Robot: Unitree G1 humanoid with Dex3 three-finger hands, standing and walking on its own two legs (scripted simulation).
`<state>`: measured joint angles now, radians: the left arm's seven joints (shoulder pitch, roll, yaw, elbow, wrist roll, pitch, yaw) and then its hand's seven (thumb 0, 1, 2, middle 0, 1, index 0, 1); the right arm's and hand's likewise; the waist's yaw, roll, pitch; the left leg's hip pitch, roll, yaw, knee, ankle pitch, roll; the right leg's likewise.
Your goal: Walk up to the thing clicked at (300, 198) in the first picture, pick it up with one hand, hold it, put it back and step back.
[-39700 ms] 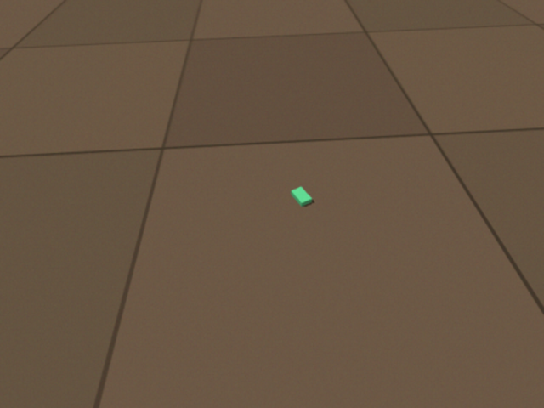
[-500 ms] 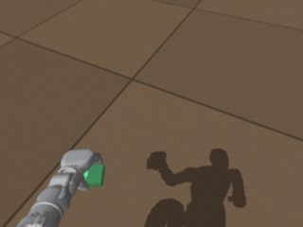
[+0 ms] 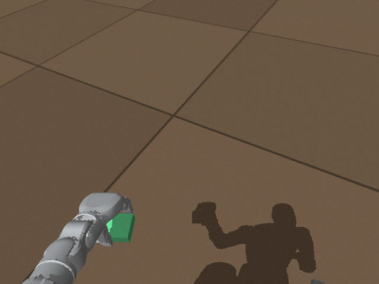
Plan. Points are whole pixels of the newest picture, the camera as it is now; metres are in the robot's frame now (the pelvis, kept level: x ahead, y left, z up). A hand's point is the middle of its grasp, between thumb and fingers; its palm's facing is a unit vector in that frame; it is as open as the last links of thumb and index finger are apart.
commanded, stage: hold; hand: left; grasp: from above
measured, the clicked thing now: (111, 227) +0.30 +0.22 -0.10
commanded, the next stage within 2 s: crouch in 1.42 s
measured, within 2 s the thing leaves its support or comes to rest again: neither
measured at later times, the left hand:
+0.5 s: hand (106, 237) +0.26 +0.21 -0.04, palm faces -0.48 -0.01 -0.88, open 8.9 cm
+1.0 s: hand (103, 234) +0.26 +0.21 -0.02, palm faces -0.47 -0.02 -0.88, open 9.0 cm
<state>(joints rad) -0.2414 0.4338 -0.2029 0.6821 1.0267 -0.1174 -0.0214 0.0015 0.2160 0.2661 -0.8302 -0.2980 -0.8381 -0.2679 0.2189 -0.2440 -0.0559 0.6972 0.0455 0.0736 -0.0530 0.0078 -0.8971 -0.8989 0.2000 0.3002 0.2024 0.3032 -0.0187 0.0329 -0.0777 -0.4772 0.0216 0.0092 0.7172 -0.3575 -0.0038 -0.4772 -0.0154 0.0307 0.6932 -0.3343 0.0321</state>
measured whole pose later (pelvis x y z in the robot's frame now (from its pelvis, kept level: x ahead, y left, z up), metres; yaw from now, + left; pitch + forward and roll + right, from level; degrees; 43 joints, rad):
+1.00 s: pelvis -0.03 -0.01 +0.01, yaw -1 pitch +1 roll +0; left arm -0.21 0.44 -0.22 0.59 0.99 -0.12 -0.08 0.00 0.21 0.30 -0.77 -0.41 -0.78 -0.37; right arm 0.17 -0.25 -0.02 0.69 0.06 0.05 -0.08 0.01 -0.91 -0.90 0.20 0.30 0.20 0.30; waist 0.00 0.05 -0.02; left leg -0.33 0.02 0.02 0.57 -0.26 -0.01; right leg -0.35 -0.01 0.04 0.58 -0.25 0.02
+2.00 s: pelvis -0.04 -0.01 -0.06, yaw +1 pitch +17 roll -1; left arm -0.47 0.41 -0.19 1.02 1.22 -0.20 0.28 0.00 0.17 0.35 -0.79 -0.42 -0.81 -0.37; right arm 0.19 -0.27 -0.08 0.69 -0.01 0.09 -0.02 0.01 -0.91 -0.90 0.20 0.30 0.20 0.30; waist -0.06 0.00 -0.11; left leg -0.94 0.02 -0.03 1.08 -0.44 -0.02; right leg -0.93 -0.01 0.01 1.05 -0.43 0.03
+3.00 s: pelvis -0.07 +0.00 -0.35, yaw -3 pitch +39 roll -6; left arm -0.98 0.59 -0.01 1.39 1.28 -0.16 0.36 0.00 0.19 0.28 -0.86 -0.27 -0.87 -0.24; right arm 0.16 -0.24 -0.01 0.71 -0.12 -0.04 0.10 0.00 -0.92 -0.91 0.20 0.30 0.20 0.30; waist -0.24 0.01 -0.11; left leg -2.16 0.00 -0.11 2.18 -0.71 -0.02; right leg -2.11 0.01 -0.02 2.12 -0.68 0.05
